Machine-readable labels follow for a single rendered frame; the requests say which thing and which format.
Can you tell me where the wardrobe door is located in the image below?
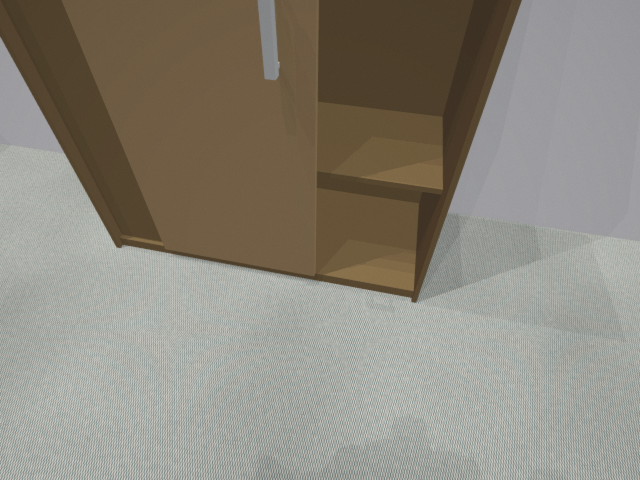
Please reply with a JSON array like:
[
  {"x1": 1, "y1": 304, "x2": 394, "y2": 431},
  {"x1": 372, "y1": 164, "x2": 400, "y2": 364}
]
[
  {"x1": 1, "y1": 0, "x2": 162, "y2": 241},
  {"x1": 62, "y1": 0, "x2": 319, "y2": 276}
]

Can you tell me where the handle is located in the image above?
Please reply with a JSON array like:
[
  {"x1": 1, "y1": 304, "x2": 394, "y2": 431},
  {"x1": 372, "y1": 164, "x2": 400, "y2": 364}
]
[{"x1": 258, "y1": 0, "x2": 280, "y2": 80}]

